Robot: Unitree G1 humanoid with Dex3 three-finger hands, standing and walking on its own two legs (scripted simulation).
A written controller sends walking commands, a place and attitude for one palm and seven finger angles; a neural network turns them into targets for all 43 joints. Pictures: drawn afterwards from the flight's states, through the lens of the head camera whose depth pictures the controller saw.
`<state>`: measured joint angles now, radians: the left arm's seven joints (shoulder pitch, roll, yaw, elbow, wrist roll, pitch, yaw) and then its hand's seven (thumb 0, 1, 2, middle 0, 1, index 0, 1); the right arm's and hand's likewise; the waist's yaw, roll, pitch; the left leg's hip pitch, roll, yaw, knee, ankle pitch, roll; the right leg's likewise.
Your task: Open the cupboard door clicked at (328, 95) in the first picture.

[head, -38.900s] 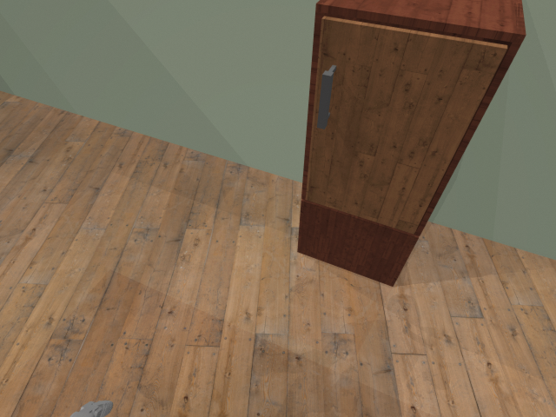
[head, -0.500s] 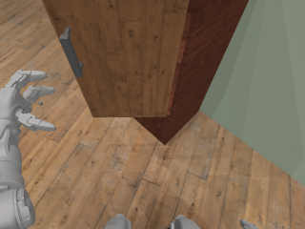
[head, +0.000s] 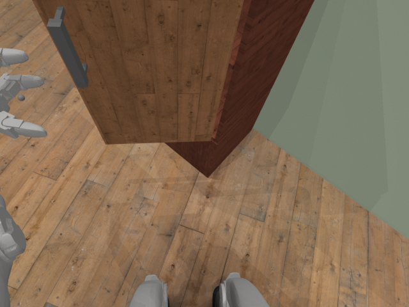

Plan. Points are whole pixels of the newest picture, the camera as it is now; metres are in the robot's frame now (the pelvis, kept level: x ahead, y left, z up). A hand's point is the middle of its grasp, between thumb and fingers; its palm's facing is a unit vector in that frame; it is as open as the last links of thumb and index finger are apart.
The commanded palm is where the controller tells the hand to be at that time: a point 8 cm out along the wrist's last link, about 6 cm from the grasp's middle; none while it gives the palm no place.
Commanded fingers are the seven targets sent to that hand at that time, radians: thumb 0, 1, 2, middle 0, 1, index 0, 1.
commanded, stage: move the hooked fingers beside the handle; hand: left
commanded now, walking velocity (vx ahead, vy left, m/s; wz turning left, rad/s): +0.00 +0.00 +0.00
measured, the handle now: (72, 50) +0.60 +0.25 +0.08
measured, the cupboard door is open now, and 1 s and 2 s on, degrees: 45 45 45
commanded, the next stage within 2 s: slide the fingers in behind the handle in 1.24 s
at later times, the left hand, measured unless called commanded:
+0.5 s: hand (29, 62) +0.54 +0.31 +0.10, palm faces +0.04 -1.00 +0.00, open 14.0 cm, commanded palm +0.53 +0.34 +0.09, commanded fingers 0.00 -0.50 0.30 -0.30 -1.20 -0.30 -1.20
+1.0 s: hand (35, 65) +0.54 +0.30 +0.09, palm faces +0.03 -1.00 +0.00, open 14.0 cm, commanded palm +0.53 +0.33 +0.08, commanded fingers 0.00 -0.50 0.30 -0.30 -1.20 -0.30 -1.20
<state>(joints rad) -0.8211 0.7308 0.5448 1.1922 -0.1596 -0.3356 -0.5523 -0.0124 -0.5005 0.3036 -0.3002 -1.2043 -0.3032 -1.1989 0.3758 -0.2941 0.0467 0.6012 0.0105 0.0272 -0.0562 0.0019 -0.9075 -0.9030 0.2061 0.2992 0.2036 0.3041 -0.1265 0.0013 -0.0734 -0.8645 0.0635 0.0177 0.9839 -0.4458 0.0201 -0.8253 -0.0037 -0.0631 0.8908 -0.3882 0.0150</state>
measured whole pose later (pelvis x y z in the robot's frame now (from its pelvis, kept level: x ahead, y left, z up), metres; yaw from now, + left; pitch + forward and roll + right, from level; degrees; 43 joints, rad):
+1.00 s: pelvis +0.02 +0.01 -0.01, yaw -1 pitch +25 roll -6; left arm -1.03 0.86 0.55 1.25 -0.07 -0.25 -0.51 -0.01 -0.50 0.30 -0.30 -1.20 -0.30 -1.20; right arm 0.42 -0.28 0.08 0.57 -0.02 0.12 -0.02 0.00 -0.91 -0.90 0.21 0.30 0.20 0.30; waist -0.21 0.02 -0.07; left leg -0.99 0.08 -0.01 1.03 -0.48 0.03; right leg -0.92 0.02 -0.08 0.88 -0.39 0.03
